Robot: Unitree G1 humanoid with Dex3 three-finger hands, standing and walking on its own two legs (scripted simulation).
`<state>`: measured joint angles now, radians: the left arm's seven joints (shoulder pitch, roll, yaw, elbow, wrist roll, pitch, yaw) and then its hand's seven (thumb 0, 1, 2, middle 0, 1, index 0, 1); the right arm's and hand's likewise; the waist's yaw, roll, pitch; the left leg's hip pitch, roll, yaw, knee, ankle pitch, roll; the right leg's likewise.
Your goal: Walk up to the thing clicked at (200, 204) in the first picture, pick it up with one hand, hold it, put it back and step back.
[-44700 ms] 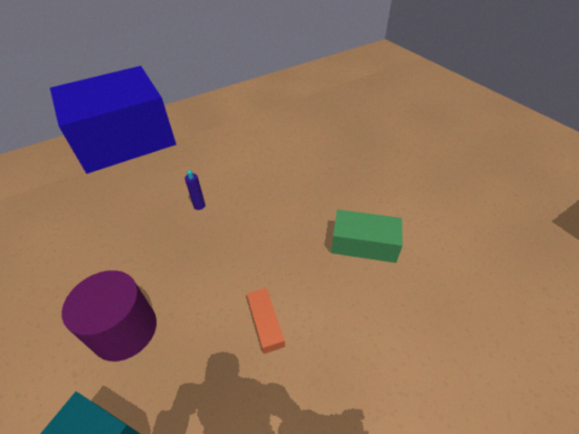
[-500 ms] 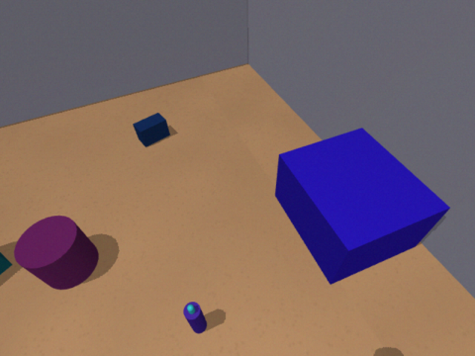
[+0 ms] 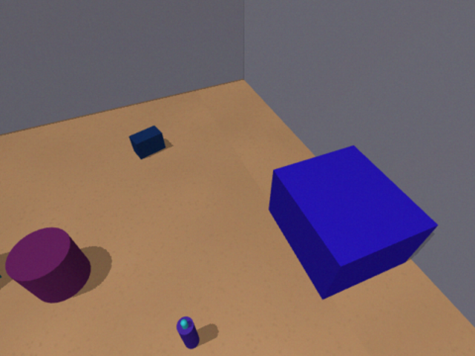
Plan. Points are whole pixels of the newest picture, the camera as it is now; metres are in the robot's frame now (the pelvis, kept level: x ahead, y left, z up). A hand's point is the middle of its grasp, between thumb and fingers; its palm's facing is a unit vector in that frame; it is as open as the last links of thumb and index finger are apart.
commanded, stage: walk up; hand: left
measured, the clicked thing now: (187, 331) +0.36 +0.21 -0.67
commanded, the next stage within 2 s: stand in 0.56 s
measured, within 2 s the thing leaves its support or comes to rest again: neither
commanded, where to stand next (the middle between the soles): +0.03 -0.01 m, yaw +3 degrees
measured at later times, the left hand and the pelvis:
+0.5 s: hand out of the picture +0.08 +0.25 -0.16, palm faces +0.01 -0.95 -0.33, open 7.4 cm; pelvis +0.01 +0.00 +0.00, yaw +0 degrees
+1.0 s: hand out of the picture +0.10 +0.25 -0.15, palm faces -0.02 -0.94 -0.34, open 7.4 cm; pelvis +0.01 +0.00 +0.00, yaw +0 degrees
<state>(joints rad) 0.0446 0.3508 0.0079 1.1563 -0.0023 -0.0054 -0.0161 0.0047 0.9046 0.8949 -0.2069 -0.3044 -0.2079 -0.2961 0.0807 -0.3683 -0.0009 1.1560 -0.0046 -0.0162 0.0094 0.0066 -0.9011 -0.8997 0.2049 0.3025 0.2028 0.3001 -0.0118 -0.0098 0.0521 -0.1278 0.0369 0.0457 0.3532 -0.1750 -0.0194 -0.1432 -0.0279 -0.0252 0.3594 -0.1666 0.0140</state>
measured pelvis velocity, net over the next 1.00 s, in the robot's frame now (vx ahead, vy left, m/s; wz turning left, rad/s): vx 0.01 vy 0.00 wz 0.01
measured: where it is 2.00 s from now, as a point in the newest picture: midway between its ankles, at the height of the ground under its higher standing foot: outside the picture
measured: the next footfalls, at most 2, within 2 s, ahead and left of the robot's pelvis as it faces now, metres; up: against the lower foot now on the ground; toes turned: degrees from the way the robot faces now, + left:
none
